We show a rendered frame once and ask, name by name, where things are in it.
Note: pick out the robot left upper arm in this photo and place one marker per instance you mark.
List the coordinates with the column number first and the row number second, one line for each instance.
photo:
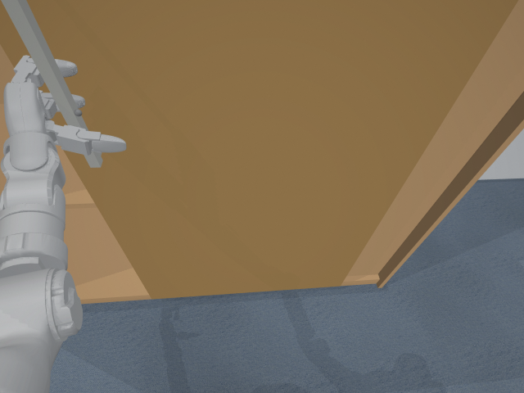
column 38, row 311

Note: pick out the robot left forearm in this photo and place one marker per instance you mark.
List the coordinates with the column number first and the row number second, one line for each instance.
column 32, row 206

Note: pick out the wardrobe door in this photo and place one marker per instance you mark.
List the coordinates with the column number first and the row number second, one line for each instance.
column 265, row 139
column 496, row 83

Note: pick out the left robot hand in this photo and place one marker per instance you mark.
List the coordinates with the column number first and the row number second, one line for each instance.
column 27, row 109

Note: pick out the handle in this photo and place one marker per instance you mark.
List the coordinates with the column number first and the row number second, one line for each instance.
column 32, row 36

